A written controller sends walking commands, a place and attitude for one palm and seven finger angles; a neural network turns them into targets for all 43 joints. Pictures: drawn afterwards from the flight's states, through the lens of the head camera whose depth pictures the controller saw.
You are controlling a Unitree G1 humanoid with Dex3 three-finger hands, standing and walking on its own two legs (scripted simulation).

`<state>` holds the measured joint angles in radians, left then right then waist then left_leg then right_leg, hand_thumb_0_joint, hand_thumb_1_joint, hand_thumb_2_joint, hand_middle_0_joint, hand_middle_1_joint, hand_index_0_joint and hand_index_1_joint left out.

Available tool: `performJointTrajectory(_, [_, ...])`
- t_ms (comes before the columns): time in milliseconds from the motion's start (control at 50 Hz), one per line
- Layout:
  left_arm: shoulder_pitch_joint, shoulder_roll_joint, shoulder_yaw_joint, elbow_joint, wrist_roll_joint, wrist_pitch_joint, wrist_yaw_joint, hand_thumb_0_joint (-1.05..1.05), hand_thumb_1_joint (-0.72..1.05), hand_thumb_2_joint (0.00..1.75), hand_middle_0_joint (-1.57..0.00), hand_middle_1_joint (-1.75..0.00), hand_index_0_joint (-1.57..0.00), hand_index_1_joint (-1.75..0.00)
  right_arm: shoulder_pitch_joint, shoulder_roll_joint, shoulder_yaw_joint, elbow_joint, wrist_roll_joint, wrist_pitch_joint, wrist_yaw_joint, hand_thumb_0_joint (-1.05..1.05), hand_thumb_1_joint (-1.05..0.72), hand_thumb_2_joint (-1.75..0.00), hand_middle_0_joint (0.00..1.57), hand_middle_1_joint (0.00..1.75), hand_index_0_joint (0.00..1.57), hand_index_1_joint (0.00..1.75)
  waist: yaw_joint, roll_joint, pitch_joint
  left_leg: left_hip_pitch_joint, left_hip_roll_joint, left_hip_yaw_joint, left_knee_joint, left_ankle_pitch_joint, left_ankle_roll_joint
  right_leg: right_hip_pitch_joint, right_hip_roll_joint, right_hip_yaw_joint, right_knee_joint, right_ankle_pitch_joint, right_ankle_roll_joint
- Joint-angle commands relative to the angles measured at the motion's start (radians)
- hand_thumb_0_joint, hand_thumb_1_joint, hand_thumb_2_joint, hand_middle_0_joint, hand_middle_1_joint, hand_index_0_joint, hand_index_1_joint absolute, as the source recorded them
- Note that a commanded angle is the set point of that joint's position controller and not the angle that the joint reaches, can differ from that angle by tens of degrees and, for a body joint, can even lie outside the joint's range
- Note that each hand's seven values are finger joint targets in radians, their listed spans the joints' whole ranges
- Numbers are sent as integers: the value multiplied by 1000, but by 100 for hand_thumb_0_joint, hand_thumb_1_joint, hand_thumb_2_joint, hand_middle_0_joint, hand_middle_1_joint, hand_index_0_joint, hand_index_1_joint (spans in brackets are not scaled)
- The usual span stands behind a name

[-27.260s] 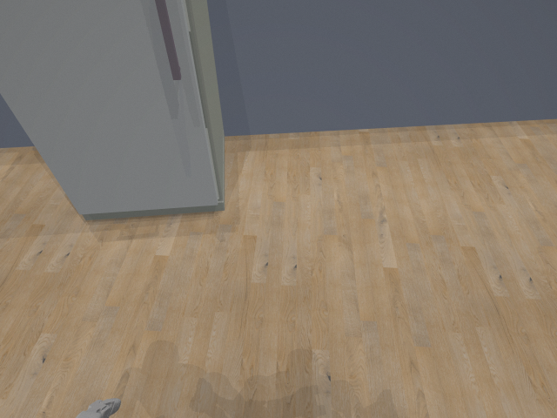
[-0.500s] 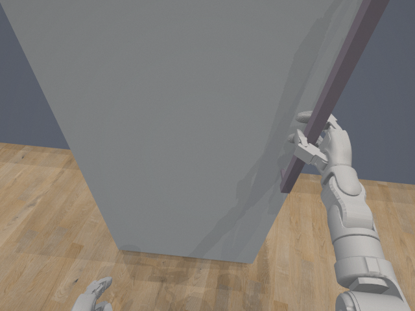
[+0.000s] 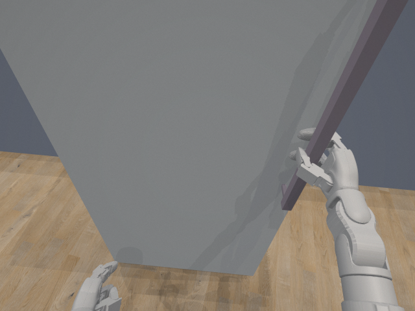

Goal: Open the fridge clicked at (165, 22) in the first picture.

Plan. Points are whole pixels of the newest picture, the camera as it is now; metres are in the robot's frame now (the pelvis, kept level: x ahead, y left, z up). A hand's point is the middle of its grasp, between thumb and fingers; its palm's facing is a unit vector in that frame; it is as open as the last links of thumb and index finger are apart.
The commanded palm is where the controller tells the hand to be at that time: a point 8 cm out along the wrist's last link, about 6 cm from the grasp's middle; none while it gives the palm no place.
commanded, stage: pull the door a little, standing still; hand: right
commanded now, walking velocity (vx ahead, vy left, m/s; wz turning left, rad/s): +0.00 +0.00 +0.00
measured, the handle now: (323, 118) +0.40 -0.16 +0.22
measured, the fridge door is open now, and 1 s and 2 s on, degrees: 0 1 15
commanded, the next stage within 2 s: walk backward, drawing the door open in 0.18 s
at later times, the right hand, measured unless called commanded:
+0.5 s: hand (305, 171) +0.34 -0.14 +0.14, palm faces +0.09 +0.97 -0.24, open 6.4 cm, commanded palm +0.31 -0.19 +0.14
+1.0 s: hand (303, 172) +0.35 -0.14 +0.13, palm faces +0.15 +0.96 -0.23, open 6.5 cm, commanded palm +0.30 -0.19 +0.14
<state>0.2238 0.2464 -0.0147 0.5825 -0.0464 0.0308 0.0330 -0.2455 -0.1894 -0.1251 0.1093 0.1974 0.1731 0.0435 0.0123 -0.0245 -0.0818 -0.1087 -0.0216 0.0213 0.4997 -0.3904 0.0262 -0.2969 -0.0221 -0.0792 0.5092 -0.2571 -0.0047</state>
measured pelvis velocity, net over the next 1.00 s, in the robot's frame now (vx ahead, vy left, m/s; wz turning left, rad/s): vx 0.07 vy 0.01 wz -0.02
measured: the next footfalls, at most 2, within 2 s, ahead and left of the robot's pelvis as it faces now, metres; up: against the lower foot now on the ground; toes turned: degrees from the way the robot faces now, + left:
left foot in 0.54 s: +0.11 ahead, +0.08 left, +0.00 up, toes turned +5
right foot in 1.00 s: +0.12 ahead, -0.09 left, +0.00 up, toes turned -2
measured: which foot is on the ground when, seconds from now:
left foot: down 0.00-0.38, up 0.40-0.52, down 0.54-1.00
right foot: down 0.00-0.58, up 0.60-0.98, down 1.00-1.00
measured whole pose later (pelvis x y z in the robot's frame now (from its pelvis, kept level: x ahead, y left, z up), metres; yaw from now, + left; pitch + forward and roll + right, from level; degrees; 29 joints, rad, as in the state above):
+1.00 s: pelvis +0.07 +0.01 +0.00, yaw -1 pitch +1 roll +0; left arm 0.12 0.23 -0.02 0.51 0.01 0.06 0.10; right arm 0.21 -0.25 -0.07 -0.37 0.03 -0.08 -0.14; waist 0.05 -0.02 0.09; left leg -0.25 -0.04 0.13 0.50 -0.26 0.08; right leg -0.32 0.01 -0.03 0.56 -0.16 -0.02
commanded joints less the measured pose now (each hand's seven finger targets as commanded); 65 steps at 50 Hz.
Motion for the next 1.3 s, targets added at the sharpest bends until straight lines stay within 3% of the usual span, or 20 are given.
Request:
performJointTrajectory(0, [-109, 102, 32, -172, 2, -41, 3, 0, 90, 90, -20, -30, -20, -30, -131, -119, -36, -342, 8, -59, 31, 0, -90, -90, 45, 140, 45, 140, -53, 25, -287, -11, 14, 5, -5, 865, -37, 315, 6, 42, 35, 609, -43])
performJointTrajectory(260, [-145, 75, 12, -259, 6, -33, -27, 0, 90, 90, -20, -30, -20, -30, 426, -118, -41, -794, 39, -17, 68, 0, -90, -90, 45, 140, 45, 140, -85, 16, -210, 54, 34, 23, -5, 991, -50, 262, -12, 29, 6, 687, -42])
performJointTrajectory(280, [-135, 110, -2, -237, 16, -19, 10, 0, 90, 90, -20, -30, -20, -30, -39, -321, -98, -803, -99, -137, -31, 0, -90, -90, 45, 140, 45, 140, 5, 1, -79, -143, 31, -31, -29, 1065, -107, 334, -9, -37, 94, 722, -67])
performJointTrajectory(300, [-93, 102, 16, -197, 34, -5, 20, 0, 90, 90, -20, -30, -20, -30, 131, -189, -42, -609, -102, -160, -65, 0, -90, -90, 45, 140, 45, 140, 24, 21, -103, -148, 23, 20, 37, 1093, -116, 358, -9, -3, 109, 768, -73])
performJointTrajectory(320, [-87, 113, 22, -208, 35, -2, 18, 0, 90, 90, -20, -30, -20, -30, 203, -176, -31, -637, -109, -175, -78, 0, -90, -90, 45, 140, 45, 140, 18, 10, -125, -228, -6, 30, 114, 988, -133, 435, -26, 27, 89, 858, -87])
performJointTrajectory(380, [-113, 92, 30, -230, 71, -4, -3, 0, 90, 90, -20, -30, -20, -30, 266, -125, 20, -741, -117, -200, -102, 0, -90, -90, 45, 140, 45, 140, 7, -299, -131, -439, -66, 3, 285, -14, -69, 622, -181, 178, -15, 1239, -137])
performJointTrajectory(400, [-122, 86, 29, -222, 78, -13, -4, 0, 90, 90, -20, -30, -20, -30, 293, -128, 5, -730, -123, -202, -113, 0, -90, -90, 45, 140, 45, 140, 0, -281, -96, -414, -45, -10, 233, -65, -47, 565, -189, 179, -29, 1180, -122])
performJointTrajectory(500, [-120, 60, 24, -250, 49, -12, 18, 0, 90, 90, -20, -30, -20, -30, 440, -173, -52, -753, -123, -228, -139, 0, -90, -90, 45, 140, 45, 140, 3, -93, -139, -160, -4, 20, -124, 451, -68, 452, -116, 81, 43, 914, -50])
performJointTrajectory(520, [-127, 57, 23, -260, 51, -4, 28, 0, 90, 90, -20, -30, -20, -30, 455, -211, -83, -766, -126, -238, -140, 0, -90, -90, 45, 140, 45, 140, -2, 0, -173, -19, 35, 0, -129, 804, -65, 328, -72, 40, 82, 741, -33])
performJointTrajectory(560, [-152, 38, 27, -287, 49, -3, 51, 0, 90, 90, -20, -30, -20, -30, 546, -216, -127, -685, -128, -247, -146, 0, -90, -90, 45, 140, 45, 140, -41, 257, -147, 226, 242, -164, -30, 1466, -39, -93, 72, 27, 347, -121, -2])
performJointTrajectory(580, [-151, 37, 25, -270, 43, -12, 47, 0, 90, 90, -20, -30, -20, -30, 563, -199, -128, -621, -142, -259, -146, 0, -90, -90, 45, 140, 45, 140, -64, 406, -127, 235, 283, -164, -15, 1602, -120, -192, 106, 76, 515, -317, -22])
performJointTrajectory(620, [-142, 40, 31, -239, 51, -26, 49, 0, 90, 90, -20, -30, -20, -30, 539, -192, -124, -579, -155, -287, -143, 0, -90, -90, 45, 140, 45, 140, -58, 402, -123, 217, 291, -128, -4, 1533, -174, -231, 93, 132, 583, -283, -23])
performJointTrajectory(720, [-171, 24, 20, -195, 58, -7, 60, 0, 90, 90, -20, -30, -20, -30, 455, -191, -115, -653, -178, -353, -170, 0, -90, -90, 45, 140, 45, 140, -26, 141, -161, 165, 293, -73, -30, 1173, -22, -170, 52, 74, 461, -175, 1])
performJointTrajectory(920, [-177, 35, 12, -210, 61, -7, 71, 0, 90, 90, -20, -30, -20, -30, 385, -207, -91, -778, -167, -383, -210, 0, -90, -90, 45, 140, 45, 140, -29, 98, -152, 147, 251, -27, -42, 986, -14, -36, 28, 59, 57, 63, -10])
performJointTrajectory(960, [-153, 51, 14, -213, 56, -12, 72, 0, 90, 90, -20, -30, -20, -30, 345, -200, -51, -820, -157, -397, -211, 0, -90, -90, 45, 140, 45, 140, -11, 16, -179, 48, 151, 25, 58, 839, -79, 153, -52, 127, -90, 484, -43])
performJointTrajectory(1000, [-133, 52, 21, -200, 54, -43, 40, 0, 90, 90, -20, -30, -20, -30, 297, -185, -33, -837, -148, -415, -208, 0, -90, -90, 45, 140, 45, 140, -18, -200, -244, -267, -2, -28, 352, 44, -110, 447, -297, 434, -98, 1191, -190])
performJointTrajectory(1020, [-125, 41, 27, -183, 63, -61, 25, 0, 90, 90, -20, -30, -20, -30, 288, -184, -28, -796, -170, -415, -206, 0, -90, -90, 45, 140, 45, 140, -21, -233, -203, -375, -24, -61, 494, -197, -85, 495, -346, 497, -98, 1262, -230])
performJointTrajectory(1040, [-155, 14, 18, -176, 84, -74, 17, 0, 90, 90, -20, -30, -20, -30, 296, -173, -20, -804, -181, -404, -199, 0, -90, -90, 45, 140, 45, 140, -26, -222, -192, -360, -25, -100, 522, -203, -36, 387, -344, 522, -102, 1176, -223])
performJointTrajectory(1120, [-136, 33, 39, -129, 76, -115, 18, 0, 90, 90, -20, -30, -20, -30, 177, -200, -30, -807, -170, -367, -195, 0, -90, -90, 45, 140, 45, 140, -19, -117, -184, -314, -15, -68, 326, -30, -48, 395, -234, 341, -87, 925, -140])
performJointTrajectory(1280, [-133, 36, 23, -88, 77, -162, 30, 0, 90, 90, -20, -30, -20, -30, 30, -202, -18, -693, -142, -348, -176, 0, -90, -90, 45, 140, 45, 140, -6, -228, -237, -165, -24, -46, 47, 51, -55, 364, -213, 329, -106, 789, -124])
